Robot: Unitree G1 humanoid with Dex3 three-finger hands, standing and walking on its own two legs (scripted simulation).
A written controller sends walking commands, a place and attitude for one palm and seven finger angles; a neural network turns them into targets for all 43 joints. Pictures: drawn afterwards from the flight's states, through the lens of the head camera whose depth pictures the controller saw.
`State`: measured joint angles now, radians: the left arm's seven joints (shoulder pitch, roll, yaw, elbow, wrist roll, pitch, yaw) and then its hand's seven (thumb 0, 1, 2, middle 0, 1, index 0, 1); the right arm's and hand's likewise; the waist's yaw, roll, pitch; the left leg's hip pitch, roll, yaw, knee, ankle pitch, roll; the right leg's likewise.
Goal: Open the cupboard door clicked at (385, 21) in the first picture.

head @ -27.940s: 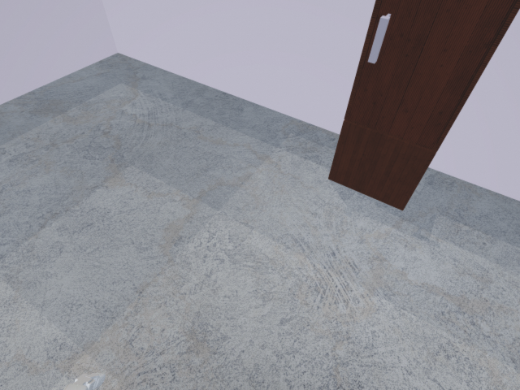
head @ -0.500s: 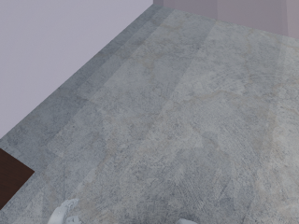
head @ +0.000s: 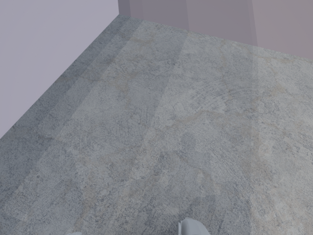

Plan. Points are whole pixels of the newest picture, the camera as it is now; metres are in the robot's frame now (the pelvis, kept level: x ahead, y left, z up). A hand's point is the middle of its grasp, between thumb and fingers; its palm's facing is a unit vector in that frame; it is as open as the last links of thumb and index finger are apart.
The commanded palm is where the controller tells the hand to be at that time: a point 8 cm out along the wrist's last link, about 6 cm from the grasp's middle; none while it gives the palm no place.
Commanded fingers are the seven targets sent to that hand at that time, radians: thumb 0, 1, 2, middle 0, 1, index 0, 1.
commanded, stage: walk to a spot facing it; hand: left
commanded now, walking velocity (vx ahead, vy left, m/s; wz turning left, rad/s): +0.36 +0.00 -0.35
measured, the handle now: out of the picture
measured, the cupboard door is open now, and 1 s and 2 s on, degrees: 44 44 44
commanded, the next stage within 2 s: turn to face it in 0.54 s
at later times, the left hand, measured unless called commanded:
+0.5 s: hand (127, 179) +0.30 +0.11 -0.17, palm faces -0.08 -0.97 -0.22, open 7.2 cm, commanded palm none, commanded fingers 0.00 0.90 0.90 -0.20 -0.30 -0.20 -0.30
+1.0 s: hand (142, 121) +0.53 +0.08 -0.17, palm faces +0.09 -0.97 -0.21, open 7.4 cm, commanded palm none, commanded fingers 0.00 0.90 0.90 -0.20 -0.30 -0.20 -0.30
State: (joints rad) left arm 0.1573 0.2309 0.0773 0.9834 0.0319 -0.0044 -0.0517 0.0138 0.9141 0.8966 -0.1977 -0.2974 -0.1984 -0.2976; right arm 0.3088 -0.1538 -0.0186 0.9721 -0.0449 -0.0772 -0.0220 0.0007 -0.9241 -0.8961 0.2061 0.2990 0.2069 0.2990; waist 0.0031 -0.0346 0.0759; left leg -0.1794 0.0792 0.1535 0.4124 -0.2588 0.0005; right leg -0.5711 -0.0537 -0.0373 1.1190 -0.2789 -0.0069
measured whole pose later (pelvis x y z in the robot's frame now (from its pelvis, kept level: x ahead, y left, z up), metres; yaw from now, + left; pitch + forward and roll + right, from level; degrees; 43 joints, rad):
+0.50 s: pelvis +0.24 -0.08 +0.00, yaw -7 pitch +1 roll +1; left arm 0.26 0.20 0.06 1.06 0.01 -0.07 -0.01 -0.01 0.95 0.90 -0.20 -0.30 -0.20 -0.30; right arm 0.21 -0.16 -0.05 1.01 -0.03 -0.02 0.02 0.00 -0.91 -0.90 0.20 0.30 0.20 0.30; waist -0.02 -0.01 0.04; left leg -0.55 0.14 0.08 0.86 -0.22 -0.05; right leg -0.10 0.04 -0.09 0.33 -0.26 -0.09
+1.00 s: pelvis +0.44 -0.11 -0.02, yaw +4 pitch +1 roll +0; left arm 0.14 0.18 0.06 0.94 0.02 -0.01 -0.01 0.01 0.91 0.90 -0.20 -0.30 -0.20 -0.30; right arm 0.26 -0.20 -0.05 1.02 -0.03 0.03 -0.01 0.00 -0.93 -0.90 0.21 0.30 0.21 0.30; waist -0.02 0.02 0.06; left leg -0.35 0.01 -0.05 0.58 -0.25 -0.02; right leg -0.40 -0.06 -0.04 0.67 -0.32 0.06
